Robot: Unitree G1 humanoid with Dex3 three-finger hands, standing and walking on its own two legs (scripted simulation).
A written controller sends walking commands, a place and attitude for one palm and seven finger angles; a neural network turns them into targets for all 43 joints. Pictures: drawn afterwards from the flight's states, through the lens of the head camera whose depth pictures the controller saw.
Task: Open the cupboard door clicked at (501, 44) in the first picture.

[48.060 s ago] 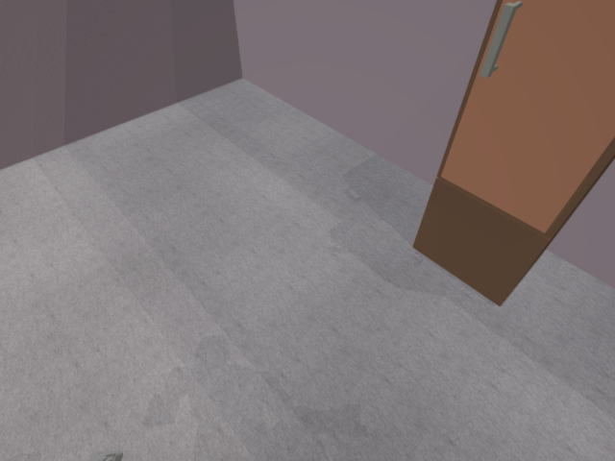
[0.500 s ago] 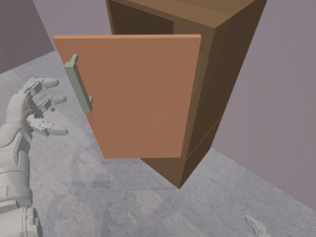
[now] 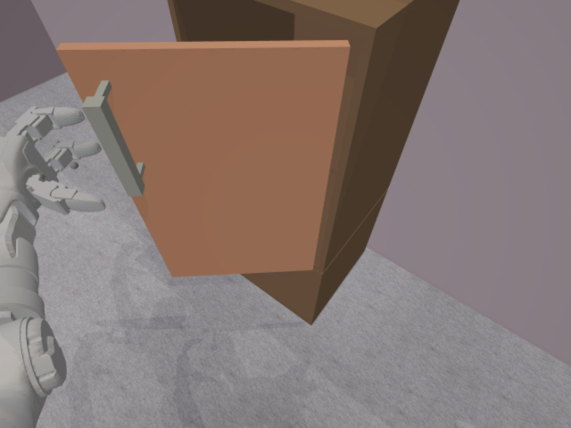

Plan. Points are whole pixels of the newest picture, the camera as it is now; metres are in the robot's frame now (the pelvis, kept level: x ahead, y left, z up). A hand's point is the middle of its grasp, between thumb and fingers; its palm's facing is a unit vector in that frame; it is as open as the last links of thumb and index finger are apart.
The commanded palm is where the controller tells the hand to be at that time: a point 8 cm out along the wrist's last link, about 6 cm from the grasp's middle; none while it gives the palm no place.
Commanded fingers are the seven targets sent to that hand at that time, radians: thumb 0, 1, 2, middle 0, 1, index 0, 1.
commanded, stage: move the hooked fingers beside the handle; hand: left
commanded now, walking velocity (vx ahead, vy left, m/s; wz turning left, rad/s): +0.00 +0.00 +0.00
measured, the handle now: (121, 142) +0.48 +0.24 +0.13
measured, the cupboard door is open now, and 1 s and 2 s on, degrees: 41 40 39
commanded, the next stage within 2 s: slide the fingers in behind the handle in 1.02 s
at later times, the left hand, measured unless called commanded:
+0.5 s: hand (79, 157) +0.45 +0.29 +0.13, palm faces +0.07 -1.00 +0.00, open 13.9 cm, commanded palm +0.42 +0.34 +0.14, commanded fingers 0.00 -0.50 0.30 -0.30 -1.20 -0.30 -1.20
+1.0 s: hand (80, 162) +0.43 +0.28 +0.14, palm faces +0.08 -1.00 +0.00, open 14.0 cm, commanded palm +0.41 +0.33 +0.14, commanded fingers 0.00 -0.50 0.30 -0.30 -1.20 -0.30 -1.20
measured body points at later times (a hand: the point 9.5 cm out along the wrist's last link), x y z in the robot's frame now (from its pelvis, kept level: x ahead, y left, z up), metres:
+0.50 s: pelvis +0.01 +0.01 +0.00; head +0.08 +0.02 +0.44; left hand +0.44 +0.35 +0.13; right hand +0.04 -0.27 -0.11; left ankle -0.02 +0.10 -0.73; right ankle +0.01 -0.12 -0.73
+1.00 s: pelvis +0.01 +0.01 +0.00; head +0.05 +0.02 +0.45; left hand +0.42 +0.34 +0.14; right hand +0.11 -0.25 -0.11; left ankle -0.02 +0.10 -0.73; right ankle +0.01 -0.12 -0.73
